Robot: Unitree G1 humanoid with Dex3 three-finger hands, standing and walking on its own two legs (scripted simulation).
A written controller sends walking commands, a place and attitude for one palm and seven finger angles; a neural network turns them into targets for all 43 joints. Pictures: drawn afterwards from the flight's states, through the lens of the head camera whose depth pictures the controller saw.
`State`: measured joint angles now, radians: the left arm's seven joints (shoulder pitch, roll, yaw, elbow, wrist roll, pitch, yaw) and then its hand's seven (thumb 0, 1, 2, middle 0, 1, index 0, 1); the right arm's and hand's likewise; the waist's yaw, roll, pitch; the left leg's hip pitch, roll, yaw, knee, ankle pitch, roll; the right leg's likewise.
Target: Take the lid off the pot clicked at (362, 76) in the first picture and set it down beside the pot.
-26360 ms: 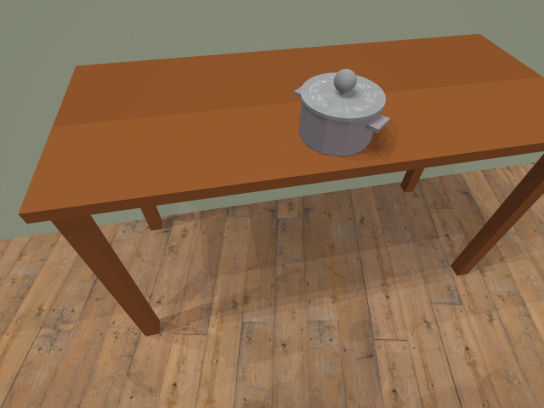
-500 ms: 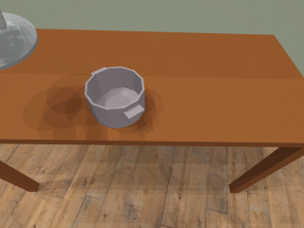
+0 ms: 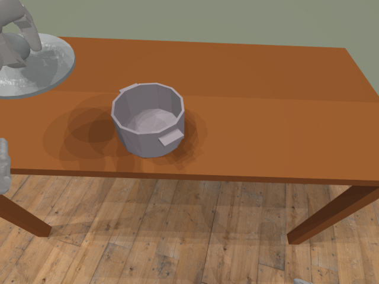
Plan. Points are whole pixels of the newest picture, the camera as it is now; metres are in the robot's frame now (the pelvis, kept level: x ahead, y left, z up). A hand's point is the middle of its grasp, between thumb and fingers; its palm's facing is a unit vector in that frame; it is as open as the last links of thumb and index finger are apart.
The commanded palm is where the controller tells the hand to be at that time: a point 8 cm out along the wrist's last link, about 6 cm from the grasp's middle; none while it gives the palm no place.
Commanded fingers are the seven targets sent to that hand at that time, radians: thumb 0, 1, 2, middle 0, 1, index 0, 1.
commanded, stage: lower the lid onto the table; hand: left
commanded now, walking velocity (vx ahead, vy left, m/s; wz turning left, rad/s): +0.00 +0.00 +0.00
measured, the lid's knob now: (14, 47) +0.49 +0.32 +0.23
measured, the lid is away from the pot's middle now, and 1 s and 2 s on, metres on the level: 0.22 0.22 0.22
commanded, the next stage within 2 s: none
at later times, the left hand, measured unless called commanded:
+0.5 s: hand (21, 69) +0.46 +0.31 +0.21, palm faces -0.34 -0.11 -0.93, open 7.2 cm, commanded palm +0.47 +0.31 +0.28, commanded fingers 0.00 0.70 0.93 -0.87 -1.04 -0.88 -1.04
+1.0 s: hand (29, 85) +0.46 +0.31 +0.17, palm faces -0.39 -0.13 -0.91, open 7.2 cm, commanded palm +0.47 +0.31 +0.24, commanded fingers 0.00 0.70 0.93 -0.87 -1.04 -0.88 -1.04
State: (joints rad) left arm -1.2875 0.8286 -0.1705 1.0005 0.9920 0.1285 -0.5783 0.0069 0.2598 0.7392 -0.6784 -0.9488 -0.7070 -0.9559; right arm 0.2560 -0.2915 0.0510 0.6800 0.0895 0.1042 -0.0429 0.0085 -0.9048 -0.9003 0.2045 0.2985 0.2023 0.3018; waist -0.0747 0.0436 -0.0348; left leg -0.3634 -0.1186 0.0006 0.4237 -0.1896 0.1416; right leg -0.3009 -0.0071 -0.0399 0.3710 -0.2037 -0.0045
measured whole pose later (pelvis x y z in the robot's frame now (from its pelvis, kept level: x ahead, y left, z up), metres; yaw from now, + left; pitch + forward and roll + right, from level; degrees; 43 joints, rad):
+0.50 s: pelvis +0.00 -0.01 +0.00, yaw -1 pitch +8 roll -3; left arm -1.22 0.87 -0.14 1.07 0.98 0.05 -0.56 0.01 0.26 0.74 -0.67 -0.95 -0.70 -0.96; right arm 0.31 -0.31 0.03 0.70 0.10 0.12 -0.05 0.01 -0.91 -0.90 0.20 0.30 0.20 0.30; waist -0.10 0.03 -0.03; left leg -0.39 -0.09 0.00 0.46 -0.21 0.13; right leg -0.31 0.02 -0.03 0.38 -0.21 0.00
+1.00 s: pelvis +0.00 -0.02 +0.00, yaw -1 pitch +9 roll -3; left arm -1.15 0.90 -0.09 1.10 0.97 -0.03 -0.54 0.01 0.27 0.74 -0.67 -0.95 -0.70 -0.96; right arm 0.29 -0.31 0.04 0.69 0.11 0.14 -0.06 0.01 -0.90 -0.90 0.20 0.30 0.20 0.30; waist -0.10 0.03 -0.03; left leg -0.43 -0.08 0.01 0.52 -0.24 0.12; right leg -0.35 0.03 -0.03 0.42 -0.22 0.00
